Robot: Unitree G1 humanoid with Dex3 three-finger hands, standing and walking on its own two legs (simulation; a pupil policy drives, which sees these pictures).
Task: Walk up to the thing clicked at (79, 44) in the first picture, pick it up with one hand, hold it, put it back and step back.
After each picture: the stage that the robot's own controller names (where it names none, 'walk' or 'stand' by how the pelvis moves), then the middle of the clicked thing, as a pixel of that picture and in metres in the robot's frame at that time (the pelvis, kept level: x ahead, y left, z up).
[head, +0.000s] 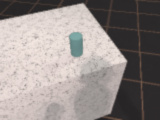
stand; (76, 44) +0.61 +0.04 -0.05
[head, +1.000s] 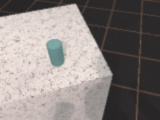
rise first; (55, 53) +0.52 +0.16 -0.03
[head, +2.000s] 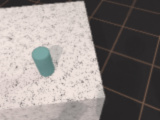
walk; (44, 62) +0.43 +0.18 -0.01
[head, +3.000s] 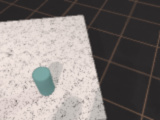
stand; (44, 81) +0.37 +0.17 -0.04
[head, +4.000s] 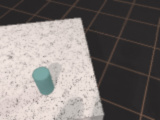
stand; (44, 81) +0.39 +0.18 -0.06
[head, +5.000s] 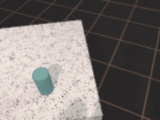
stand; (43, 82) +0.39 +0.18 -0.06
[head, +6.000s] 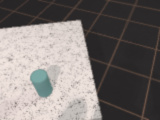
stand; (42, 83) +0.38 +0.19 -0.06
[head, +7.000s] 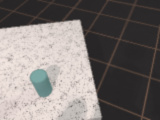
stand; (41, 83) +0.38 +0.19 -0.06
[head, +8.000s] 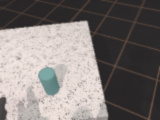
rise first; (49, 81) +0.39 +0.17 -0.05
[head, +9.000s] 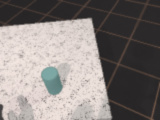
go down; (52, 81) +0.38 +0.16 -0.05
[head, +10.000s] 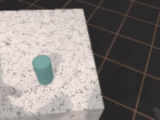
go down; (43, 70) +0.42 +0.15 -0.03
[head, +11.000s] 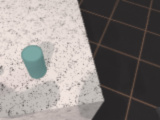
go down; (35, 63) +0.41 +0.15 +0.01
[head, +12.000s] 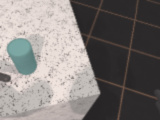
close in; (23, 57) +0.42 +0.16 +0.03
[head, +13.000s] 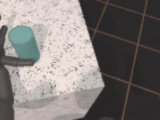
close; (25, 46) +0.44 +0.15 +0.06
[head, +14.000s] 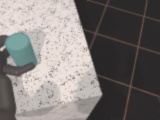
lift; (22, 53) +0.42 +0.16 +0.05
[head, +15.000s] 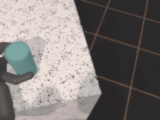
lift; (22, 62) +0.39 +0.17 +0.05
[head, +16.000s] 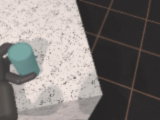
lift; (25, 62) +0.39 +0.17 +0.04
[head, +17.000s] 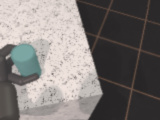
lift; (27, 63) +0.39 +0.16 +0.04
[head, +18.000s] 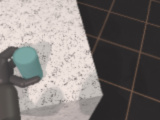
lift; (29, 66) +0.38 +0.16 +0.04
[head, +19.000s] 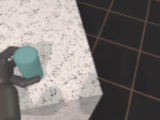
lift; (30, 66) +0.38 +0.15 +0.04
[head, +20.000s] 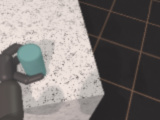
lift; (33, 63) +0.39 +0.15 +0.04
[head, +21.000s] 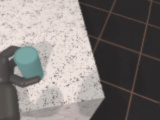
lift; (30, 66) +0.38 +0.16 +0.03
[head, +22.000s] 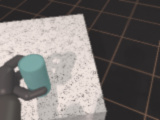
hold; (36, 76) +0.31 +0.15 +0.13
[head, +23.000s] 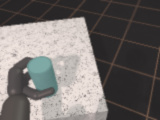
crouch; (44, 77) +0.31 +0.13 +0.11
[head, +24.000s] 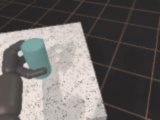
crouch; (37, 59) +0.37 +0.14 +0.14
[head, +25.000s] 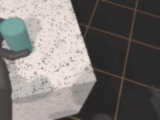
lower; (18, 39) +0.46 +0.15 +0.06
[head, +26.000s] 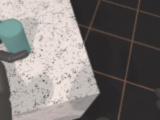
lower; (15, 40) +0.46 +0.16 +0.05
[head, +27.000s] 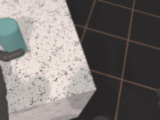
lower; (11, 39) +0.47 +0.16 +0.05
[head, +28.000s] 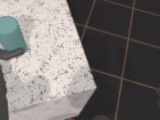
lower; (11, 38) +0.47 +0.16 +0.06
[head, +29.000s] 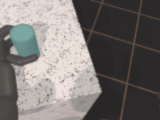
loosen; (26, 44) +0.45 +0.14 +0.05
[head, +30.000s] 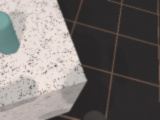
rise; (3, 34) +0.47 +0.16 +0.06
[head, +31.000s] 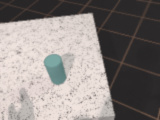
sink last; (55, 70) +0.42 +0.14 +0.01
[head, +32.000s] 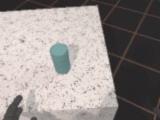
stand; (60, 59) +0.44 +0.13 +0.01
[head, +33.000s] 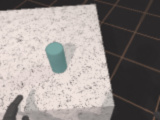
stand; (57, 58) +0.44 +0.14 +0.02
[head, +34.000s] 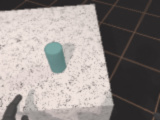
stand; (56, 58) +0.45 +0.14 +0.02
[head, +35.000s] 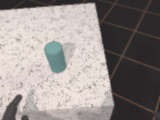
stand; (56, 58) +0.44 +0.14 +0.03
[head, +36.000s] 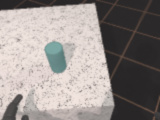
stand; (56, 58) +0.44 +0.14 +0.03
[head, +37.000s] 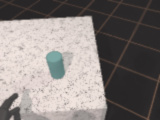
stand; (56, 65) +0.46 +0.14 -0.03
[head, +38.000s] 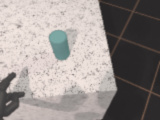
stand; (60, 46) +0.48 +0.13 -0.02
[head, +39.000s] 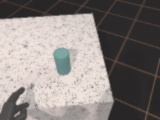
stand; (62, 62) +0.49 +0.10 -0.04
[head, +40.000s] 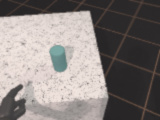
stand; (58, 59) +0.50 +0.12 -0.05
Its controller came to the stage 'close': yes
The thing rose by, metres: 0.19
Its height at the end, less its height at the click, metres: +0.00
